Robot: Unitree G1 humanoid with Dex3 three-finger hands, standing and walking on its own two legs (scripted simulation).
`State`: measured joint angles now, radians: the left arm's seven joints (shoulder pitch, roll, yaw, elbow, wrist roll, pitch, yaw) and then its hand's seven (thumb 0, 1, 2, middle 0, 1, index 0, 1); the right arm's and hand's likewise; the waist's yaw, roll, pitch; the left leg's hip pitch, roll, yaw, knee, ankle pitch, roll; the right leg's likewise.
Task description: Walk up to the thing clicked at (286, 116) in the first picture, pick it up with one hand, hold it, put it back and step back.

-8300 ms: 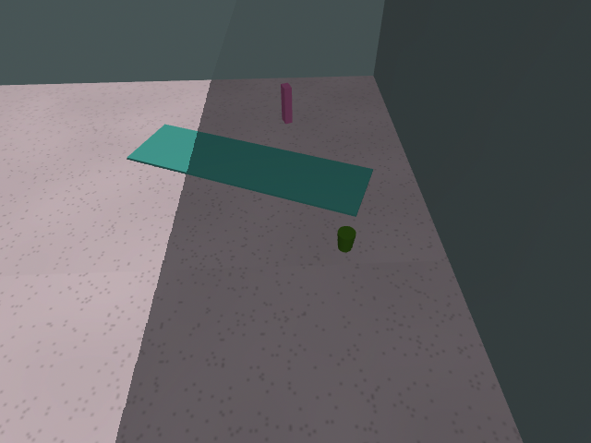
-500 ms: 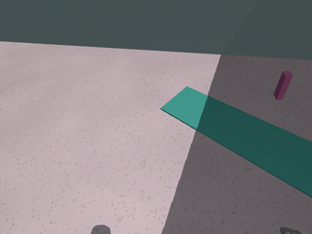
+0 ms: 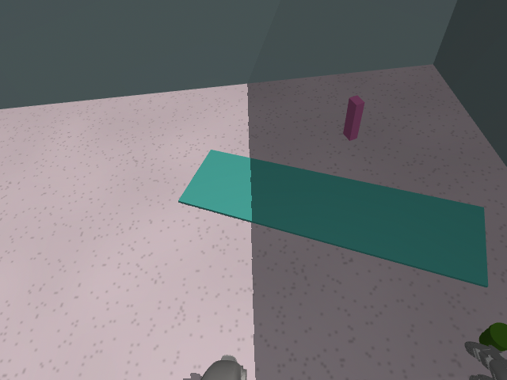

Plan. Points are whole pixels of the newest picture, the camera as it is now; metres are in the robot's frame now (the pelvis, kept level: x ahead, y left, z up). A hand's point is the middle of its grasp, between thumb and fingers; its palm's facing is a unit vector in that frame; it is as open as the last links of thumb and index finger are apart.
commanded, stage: walk up
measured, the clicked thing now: (353, 119) +1.42 -0.40 -0.63
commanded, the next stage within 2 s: none
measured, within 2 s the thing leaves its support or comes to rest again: neither
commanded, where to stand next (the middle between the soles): +0.08 +0.05 m, yaw -30 degrees
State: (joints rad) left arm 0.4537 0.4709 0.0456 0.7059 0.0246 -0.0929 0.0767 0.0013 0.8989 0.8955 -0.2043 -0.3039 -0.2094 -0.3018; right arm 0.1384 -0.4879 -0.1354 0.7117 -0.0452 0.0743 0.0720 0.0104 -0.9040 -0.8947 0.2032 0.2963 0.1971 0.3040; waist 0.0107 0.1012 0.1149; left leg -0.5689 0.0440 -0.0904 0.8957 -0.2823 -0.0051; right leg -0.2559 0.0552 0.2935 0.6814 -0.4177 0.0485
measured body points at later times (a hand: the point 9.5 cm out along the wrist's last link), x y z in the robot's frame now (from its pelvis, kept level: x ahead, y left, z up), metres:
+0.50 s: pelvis +0.01 +0.15 +0.02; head +0.04 +0.18 +0.46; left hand +0.15 +0.45 -0.12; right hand -0.05 -0.18 -0.06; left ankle +0.09 +0.17 -0.71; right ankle -0.04 -0.02 -0.65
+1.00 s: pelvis -0.04 +0.15 +0.02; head -0.03 +0.16 +0.47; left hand +0.15 +0.41 -0.11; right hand -0.18 -0.15 -0.09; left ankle -0.02 +0.31 -0.70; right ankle -0.08 +0.07 -0.72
